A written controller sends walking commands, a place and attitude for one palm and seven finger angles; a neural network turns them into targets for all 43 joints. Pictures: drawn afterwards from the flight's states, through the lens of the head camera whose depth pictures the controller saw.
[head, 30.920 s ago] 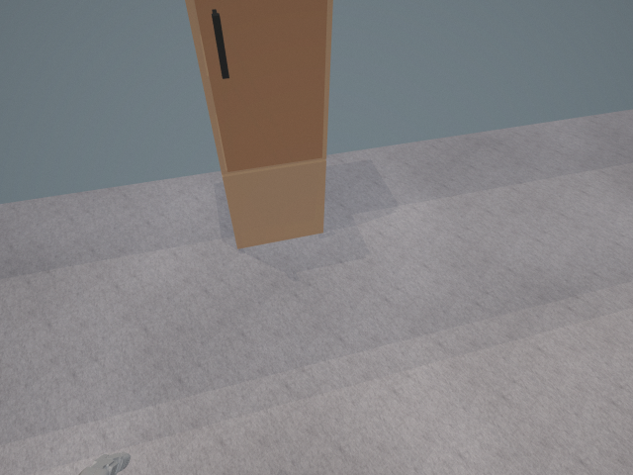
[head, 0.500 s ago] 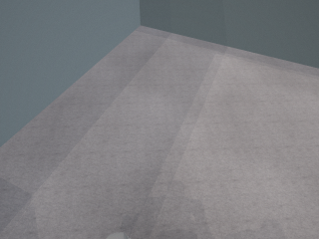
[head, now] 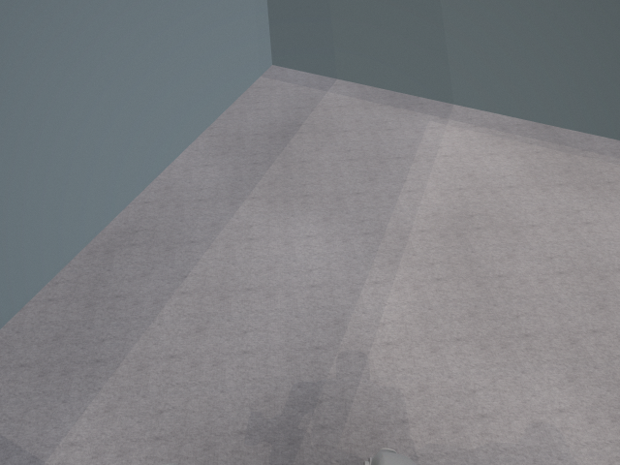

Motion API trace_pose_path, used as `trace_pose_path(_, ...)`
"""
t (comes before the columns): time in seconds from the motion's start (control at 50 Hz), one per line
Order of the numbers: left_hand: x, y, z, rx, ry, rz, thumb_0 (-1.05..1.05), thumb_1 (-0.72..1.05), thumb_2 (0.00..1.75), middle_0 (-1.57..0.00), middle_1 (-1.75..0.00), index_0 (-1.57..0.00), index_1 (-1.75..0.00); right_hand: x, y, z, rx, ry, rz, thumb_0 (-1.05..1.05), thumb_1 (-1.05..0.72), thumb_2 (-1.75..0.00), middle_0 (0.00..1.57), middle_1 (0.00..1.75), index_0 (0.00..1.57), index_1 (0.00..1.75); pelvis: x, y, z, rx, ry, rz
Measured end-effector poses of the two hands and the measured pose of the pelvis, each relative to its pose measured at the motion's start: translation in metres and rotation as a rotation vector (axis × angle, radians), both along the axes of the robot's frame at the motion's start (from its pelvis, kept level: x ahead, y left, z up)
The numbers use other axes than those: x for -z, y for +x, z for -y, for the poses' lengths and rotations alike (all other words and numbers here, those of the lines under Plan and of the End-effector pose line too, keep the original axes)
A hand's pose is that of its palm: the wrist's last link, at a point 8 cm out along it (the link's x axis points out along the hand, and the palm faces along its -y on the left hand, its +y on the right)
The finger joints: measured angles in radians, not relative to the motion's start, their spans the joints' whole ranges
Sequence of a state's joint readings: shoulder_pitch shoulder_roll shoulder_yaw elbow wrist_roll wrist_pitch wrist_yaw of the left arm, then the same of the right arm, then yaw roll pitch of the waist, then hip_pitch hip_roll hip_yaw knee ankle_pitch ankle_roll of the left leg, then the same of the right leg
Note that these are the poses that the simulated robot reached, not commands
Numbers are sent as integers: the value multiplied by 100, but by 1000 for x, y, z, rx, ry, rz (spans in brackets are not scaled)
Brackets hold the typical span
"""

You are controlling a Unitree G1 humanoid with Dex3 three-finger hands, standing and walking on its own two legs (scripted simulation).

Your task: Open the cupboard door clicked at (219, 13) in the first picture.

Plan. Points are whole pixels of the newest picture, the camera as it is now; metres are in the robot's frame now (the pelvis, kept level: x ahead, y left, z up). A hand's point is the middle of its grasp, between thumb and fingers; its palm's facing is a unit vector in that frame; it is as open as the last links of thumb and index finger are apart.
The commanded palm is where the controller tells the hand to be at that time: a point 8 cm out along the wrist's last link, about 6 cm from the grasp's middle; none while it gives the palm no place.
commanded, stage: walk to a spot facing it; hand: left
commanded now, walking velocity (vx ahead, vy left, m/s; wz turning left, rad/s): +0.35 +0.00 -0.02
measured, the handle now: out of the picture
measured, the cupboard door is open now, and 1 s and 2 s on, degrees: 53 53 53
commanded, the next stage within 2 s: turn to face it in 0.20 s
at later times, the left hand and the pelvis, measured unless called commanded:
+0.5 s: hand out of the picture +0.15 +0.14 -0.20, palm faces +0.21 -0.97 -0.15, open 7.3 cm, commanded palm none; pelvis +0.20 -0.02 -0.02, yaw +9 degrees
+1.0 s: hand (221, 369) +0.29 +0.16 -0.16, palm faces +0.40 -0.87 -0.28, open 7.4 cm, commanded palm none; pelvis +0.27 -0.06 -0.01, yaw +26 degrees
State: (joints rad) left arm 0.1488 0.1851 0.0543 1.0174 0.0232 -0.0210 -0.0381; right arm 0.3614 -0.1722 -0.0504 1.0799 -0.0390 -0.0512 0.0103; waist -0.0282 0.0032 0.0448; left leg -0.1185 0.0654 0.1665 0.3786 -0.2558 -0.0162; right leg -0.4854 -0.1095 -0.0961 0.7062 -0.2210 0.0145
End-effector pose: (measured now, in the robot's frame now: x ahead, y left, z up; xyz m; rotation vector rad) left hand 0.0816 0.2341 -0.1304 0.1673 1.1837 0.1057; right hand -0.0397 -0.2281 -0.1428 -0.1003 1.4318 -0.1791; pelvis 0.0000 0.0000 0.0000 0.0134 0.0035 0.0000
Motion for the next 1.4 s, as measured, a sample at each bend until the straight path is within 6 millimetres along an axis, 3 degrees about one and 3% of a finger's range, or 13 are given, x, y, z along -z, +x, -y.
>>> trace_pose_path(0.08,7,61,20,33,34,59,1,91,90,-20,-30,-20,-30,18,7,17,43,32,-88,0,-91,-90,20,30,20,30,16,43,26,8,27,1)
trace_pose_path(0.14,7,81,34,9,38,63,1,91,90,-20,-30,-20,-30,21,34,31,37,37,-122,1,-91,-90,20,30,20,30,17,66,36,-9,2,9)
trace_pose_path(0.2,6,82,46,-31,25,17,0,91,90,-20,-30,-20,-30,12,85,43,10,19,-73,1,-91,-90,20,30,20,30,7,89,42,-29,-4,4)
trace_pose_path(0.32,5,72,44,-120,25,-88,-1,95,90,-20,-30,-20,-30,-4,209,49,-88,0,84,1,-91,-90,19,30,20,30,-3,137,47,-82,-6,-10)
trace_pose_path(0.46,29,54,46,-235,-47,-234,0,93,90,-20,-30,-20,-30,-7,352,21,-255,-20,246,1,-91,-90,19,30,20,30,10,190,28,-144,-20,13)
trace_pose_path(0.54,49,65,32,-280,-61,-269,1,92,90,-20,-30,-20,-30,-1,405,6,-309,-54,341,0,-91,-90,20,30,20,30,28,212,12,-169,-34,23)
trace_pose_path(0.72,22,159,-4,-331,17,-23,1,91,90,-20,-30,-20,-30,-7,427,3,-402,-51,256,0,-90,-90,20,30,20,30,13,230,20,-270,-47,-7)
trace_pose_path(0.88,1,198,5,-357,100,79,1,91,90,-20,-30,-20,-30,4,443,36,-406,-21,195,1,-90,-90,20,30,21,30,15,257,53,-362,-38,-36)
trace_pose_path(0.96,-2,188,23,-397,115,51,1,91,90,-20,-30,-20,-30,7,462,54,-433,-26,166,1,-90,-90,20,30,20,30,14,268,64,-417,-23,-30)
trace_pose_path(1.04,-2,174,41,-455,84,3,1,91,90,-20,-30,-20,-30,-3,485,55,-487,-38,148,1,-91,-90,20,30,20,30,6,280,66,-476,1,-27)
trace_pose_path(1.14,13,147,55,-538,29,-42,1,91,90,-20,-30,-20,-30,-9,524,31,-605,-47,171,1,-91,-90,20,30,20,30,8,288,62,-547,20,-25)
trace_pose_path(1.24,38,111,51,-628,-1,-113,1,90,90,-21,-30,-20,-30,-5,562,-7,-712,-51,275,1,-91,-90,20,30,20,30,26,288,52,-609,3,-19)
trace_pose_path(1.4,14,112,40,-737,66,-64,1,91,90,-20,-30,-20,-30,-8,585,-27,-824,-25,270,0,-90,-90,20,30,20,30,15,301,63,-711,-34,-16)
